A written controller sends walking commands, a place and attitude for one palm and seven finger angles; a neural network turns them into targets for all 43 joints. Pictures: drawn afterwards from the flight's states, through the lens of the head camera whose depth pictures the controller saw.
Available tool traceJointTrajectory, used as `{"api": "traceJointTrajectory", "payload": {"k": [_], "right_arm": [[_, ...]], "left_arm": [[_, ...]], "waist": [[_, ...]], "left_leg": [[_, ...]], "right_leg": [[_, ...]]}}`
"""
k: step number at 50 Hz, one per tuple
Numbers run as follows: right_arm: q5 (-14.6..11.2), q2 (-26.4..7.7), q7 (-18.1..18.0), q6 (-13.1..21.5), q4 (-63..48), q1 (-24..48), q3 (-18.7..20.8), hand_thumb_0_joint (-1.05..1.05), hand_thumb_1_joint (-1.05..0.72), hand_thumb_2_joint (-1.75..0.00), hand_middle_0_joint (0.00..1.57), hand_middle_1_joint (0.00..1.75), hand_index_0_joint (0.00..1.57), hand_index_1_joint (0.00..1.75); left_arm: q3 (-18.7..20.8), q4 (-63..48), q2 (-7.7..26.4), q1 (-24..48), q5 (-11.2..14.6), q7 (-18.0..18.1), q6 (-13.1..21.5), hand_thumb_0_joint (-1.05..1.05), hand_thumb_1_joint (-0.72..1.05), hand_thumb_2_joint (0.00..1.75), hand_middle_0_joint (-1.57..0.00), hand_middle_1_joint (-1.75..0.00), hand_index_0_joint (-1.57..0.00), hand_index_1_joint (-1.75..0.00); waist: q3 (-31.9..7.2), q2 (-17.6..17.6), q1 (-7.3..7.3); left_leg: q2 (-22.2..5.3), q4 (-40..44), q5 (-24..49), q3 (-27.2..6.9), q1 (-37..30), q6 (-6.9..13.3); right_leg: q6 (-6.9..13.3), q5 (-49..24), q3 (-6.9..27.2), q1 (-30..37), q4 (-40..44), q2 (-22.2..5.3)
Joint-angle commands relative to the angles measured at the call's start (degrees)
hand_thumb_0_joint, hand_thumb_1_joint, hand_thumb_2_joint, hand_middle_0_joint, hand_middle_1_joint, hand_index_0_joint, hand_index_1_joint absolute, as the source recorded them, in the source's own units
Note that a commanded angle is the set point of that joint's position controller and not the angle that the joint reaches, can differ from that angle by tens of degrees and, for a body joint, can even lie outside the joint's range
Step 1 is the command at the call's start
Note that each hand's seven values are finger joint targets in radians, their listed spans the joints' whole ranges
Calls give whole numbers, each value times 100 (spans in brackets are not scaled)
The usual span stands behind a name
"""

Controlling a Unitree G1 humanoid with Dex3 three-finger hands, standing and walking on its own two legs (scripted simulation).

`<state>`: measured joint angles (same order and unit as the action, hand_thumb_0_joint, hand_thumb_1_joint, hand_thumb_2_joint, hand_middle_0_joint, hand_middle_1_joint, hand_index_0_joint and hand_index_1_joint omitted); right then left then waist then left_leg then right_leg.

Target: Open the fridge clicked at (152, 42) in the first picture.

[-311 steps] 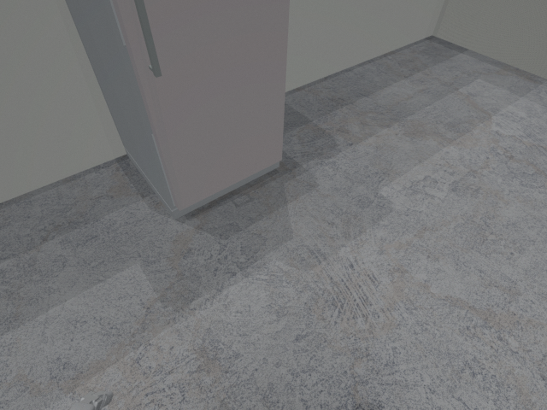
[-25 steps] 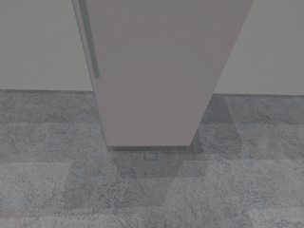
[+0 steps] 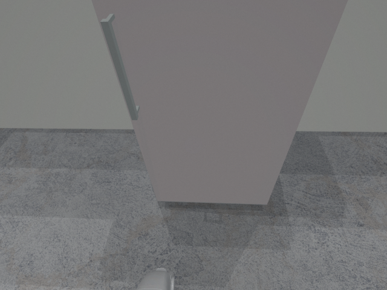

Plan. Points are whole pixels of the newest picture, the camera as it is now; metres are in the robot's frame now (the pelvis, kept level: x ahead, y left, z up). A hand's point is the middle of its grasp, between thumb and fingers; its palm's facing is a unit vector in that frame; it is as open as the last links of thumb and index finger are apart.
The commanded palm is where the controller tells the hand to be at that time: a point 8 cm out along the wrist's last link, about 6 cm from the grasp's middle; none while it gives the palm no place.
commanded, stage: take the last steps up to it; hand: left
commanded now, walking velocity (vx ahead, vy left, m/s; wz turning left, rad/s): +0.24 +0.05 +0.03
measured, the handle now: (124, 73) +0.64 +0.24 +0.12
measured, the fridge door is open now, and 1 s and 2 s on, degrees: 0 0 0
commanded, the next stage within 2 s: come to a stop and stand still in 0.24 s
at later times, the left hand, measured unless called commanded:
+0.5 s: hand (107, 264) +0.21 +0.26 -0.18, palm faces +0.05 -0.98 -0.21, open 7.3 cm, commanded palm none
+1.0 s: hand (101, 280) +0.18 +0.27 -0.19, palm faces +0.05 -0.98 -0.19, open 7.3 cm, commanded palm none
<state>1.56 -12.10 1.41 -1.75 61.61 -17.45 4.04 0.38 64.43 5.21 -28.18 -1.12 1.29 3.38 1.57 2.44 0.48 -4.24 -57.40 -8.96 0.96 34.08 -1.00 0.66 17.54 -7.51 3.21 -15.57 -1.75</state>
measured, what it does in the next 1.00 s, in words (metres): walks ahead: left foot, then right foot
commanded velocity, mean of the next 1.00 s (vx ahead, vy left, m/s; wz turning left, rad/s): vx -0.01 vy -0.01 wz -0.01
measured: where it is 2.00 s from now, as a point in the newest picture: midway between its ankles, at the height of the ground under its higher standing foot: outside the picture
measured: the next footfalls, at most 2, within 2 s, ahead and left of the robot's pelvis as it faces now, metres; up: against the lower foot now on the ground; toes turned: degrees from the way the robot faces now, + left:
left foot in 0.20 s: +0.20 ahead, +0.16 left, +0.00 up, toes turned +7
right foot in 0.62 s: +0.26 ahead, -0.06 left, +0.00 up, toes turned -6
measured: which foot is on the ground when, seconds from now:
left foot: up 0.00-0.18, down 0.20-0.64, up 0.66-0.96, down 0.98-1.00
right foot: down 0.00-0.20, up 0.22-0.60, down 0.62-1.00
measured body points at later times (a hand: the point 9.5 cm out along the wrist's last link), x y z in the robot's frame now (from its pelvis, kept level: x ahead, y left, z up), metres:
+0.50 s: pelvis +0.15 +0.07 -0.01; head +0.16 +0.08 +0.44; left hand +0.21 +0.31 -0.16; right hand +0.23 -0.16 -0.15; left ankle +0.16 +0.15 -0.74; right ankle +0.20 -0.05 -0.71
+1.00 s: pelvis +0.11 +0.09 -0.02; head +0.13 +0.10 +0.43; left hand +0.18 +0.32 -0.18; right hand +0.14 -0.15 -0.17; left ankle +0.09 +0.20 -0.75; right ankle +0.22 -0.05 -0.74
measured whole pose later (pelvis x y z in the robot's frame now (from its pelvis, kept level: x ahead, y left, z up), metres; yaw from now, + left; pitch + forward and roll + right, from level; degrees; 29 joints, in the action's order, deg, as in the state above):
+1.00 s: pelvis +0.11 +0.09 -0.02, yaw +0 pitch -2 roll +0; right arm 0.9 -9.1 -0.8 -1.5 59.6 -13.7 2.6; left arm 2.7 57.2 10.1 -10.2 -1.1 1.7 -2.8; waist 3.9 -2.2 0.5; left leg -0.5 -33.2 -21.6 2.0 11.2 -0.2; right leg -0.7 9.6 -3.8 -23.0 -32.4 -4.2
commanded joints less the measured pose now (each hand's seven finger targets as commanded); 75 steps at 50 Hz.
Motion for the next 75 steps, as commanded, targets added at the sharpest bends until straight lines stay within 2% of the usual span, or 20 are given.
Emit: {"api": "traceJointTrajectory", "payload": {"k": [1,5,8,9,10,14,17,29,31,33,38,46,48,50,56,65,68,69,70,75], "right_arm": [[-42,52,56,219,-649,968,-79,0,-90,-90,20,30,20,30],[-70,147,78,320,-727,1294,-154,0,-90,-90,20,30,20,30],[-30,-155,-64,420,-253,-240,-77,0,-90,-90,20,30,20,30],[19,-687,-133,457,-82,-936,24,0,-90,-90,20,30,20,30],[4,-1191,-206,484,-9,-1351,141,0,-90,-90,20,30,20,30],[-81,-471,-284,520,-279,-45,-35,0,-90,-90,20,30,20,30],[-62,-163,-296,596,-249,142,-166,0,-90,-90,20,30,20,30],[-31,-468,-388,215,-383,387,28,0,-90,-90,20,30,20,30],[-86,-286,-351,145,-420,177,61,0,-90,-90,20,30,20,30],[-141,-26,-348,6,-479,181,27,0,-90,-90,20,30,20,30],[-106,-122,-300,-142,-430,151,49,0,-90,-90,20,30,20,30],[-120,61,-233,33,-298,-387,-73,0,-90,-90,20,30,20,30],[-74,-121,-255,109,-120,-766,-86,0,-90,-90,20,30,20,30],[21,-643,-310,148,-414,-142,-35,0,-90,-90,20,30,20,30],[-14,-482,-393,271,-357,11,-74,0,-90,-90,20,30,20,30],[17,-438,-432,286,75,-683,-48,0,-90,-90,20,30,20,30],[-81,-300,-410,284,135,-501,-73,0,-90,-90,20,30,20,30],[-66,-465,-361,286,-397,1,-207,0,-90,-90,20,30,20,30],[0,-224,-349,355,-585,-111,-163,0,-90,-90,20,30,20,30],[-9,47,-319,257,-479,-301,-193,0,-90,-90,20,30,20,30]], "left_arm": [[178,-27,892,-514,-39,91,172,0,90,90,-20,-30,-20,-30],[202,113,975,-551,-63,121,102,0,90,90,-20,-30,-20,-30],[249,117,1081,-350,-16,131,76,0,90,90,-20,-30,-20,-30],[219,103,875,-582,33,109,53,0,90,90,-20,-30,-20,-30],[158,6,549,-823,117,67,46,0,90,90,-20,-30,-20,-30],[209,-191,543,301,25,16,-76,0,90,90,-20,-30,-20,-30],[216,-173,283,102,-23,-27,-227,0,90,90,-20,-30,-20,-30],[331,-838,991,973,-48,51,-467,0,90,90,-20,-30,-20,-30],[393,-916,1382,1026,-87,60,-395,0,90,90,-20,-30,-20,-30],[396,-947,1591,998,-27,76,-359,0,90,90,-20,-30,-20,-30],[425,-1241,1467,1730,-32,168,-394,0,90,90,-20,-30,-20,-30],[480,-1084,1484,1682,-60,111,-463,0,90,90,-20,-30,-20,-30],[392,-1056,1160,1775,40,78,-520,0,90,90,-20,-30,-20,-30],[300,-1108,752,1888,71,41,-543,0,90,90,-20,-30,-20,-30],[341,-566,802,1288,-56,-136,-501,0,90,90,-20,-30,-20,-30],[204,-571,575,1508,50,-123,-376,0,90,90,-20,-30,-20,-30],[201,-224,660,809,50,-55,-305,0,90,90,-20,-30,-20,-30],[122,-467,1538,551,-31,10,-197,0,90,90,-20,-30,-20,-30],[211,-498,1145,449,-18,60,-219,0,90,90,-20,-30,-20,-30],[194,-788,1027,804,-21,139,-174,0,90,90,-20,-30,-20,-30]], "waist": [[880,-1041,178],[814,-1228,221],[-212,-1029,-468],[-954,-96,-648],[-1637,1158,-635],[-31,-1,-258],[146,285,68],[205,251,109],[-145,-755,33],[-537,-1211,126],[-661,-743,-31],[-636,-1347,-49],[-422,-439,-220],[489,1326,-154],[700,413,-17],[32,759,-315],[-235,239,5],[476,-637,79],[10,-1416,106],[-55,-1327,-70]], "left_leg": [[-84,676,2,316,627,21],[142,1758,-290,604,-367,226],[478,2847,218,680,-2555,397],[-316,2745,1174,8,-4049,553],[-1822,2993,2614,-1966,-5238,1182],[-1715,4122,1295,-1179,-2583,1288],[-1242,4329,1772,-336,-1751,1074],[-1104,3105,2957,-275,-2178,717],[-243,2102,946,293,-1732,215],[429,396,-2573,251,-1441,9],[329,-934,-2084,-273,-1004,-118],[408,2485,-1331,249,-2332,-45],[42,3783,-1155,-311,-3036,109],[-1471,5266,-2860,-2208,-1394,726],[-991,5057,-1885,-1210,-2139,764],[-1134,4149,1279,-1124,-3086,978],[-633,3523,743,-647,-2371,503],[-54,3165,-437,-213,-1781,230],[133,2500,-1119,52,-1410,145],[127,1635,-1270,92,-1112,187]], "right_leg": [[603,-2882,719,-267,435,-1515],[507,-3730,507,-395,-2,-1468],[261,-4510,139,-609,-2038,-1179],[63,-2648,-40,-1514,-3299,-777],[-121,1409,-90,-2977,-4912,15],[-32,796,683,-3366,-5858,-635],[-121,500,566,-2708,-4961,-623],[-116,-937,514,-1795,-1595,-289],[281,-4121,1433,-1258,-1382,-1145],[1269,-5679,1973,-1109,-867,-2160],[1177,-3821,1547,-1311,-678,-1748],[697,-489,1599,-1783,-333,-1241],[141,985,1147,-2736,-840,-661],[-233,689,538,-2825,-2243,15],[-279,89,754,-3382,-3926,39],[-244,670,463,-2387,-1845,4],[-227,-952,482,-938,-348,-82],[-51,-741,592,-1111,-299,-153],[144,-116,1369,-1253,-248,-704],[615,-1042,1579,-1270,-169,-1086]]}}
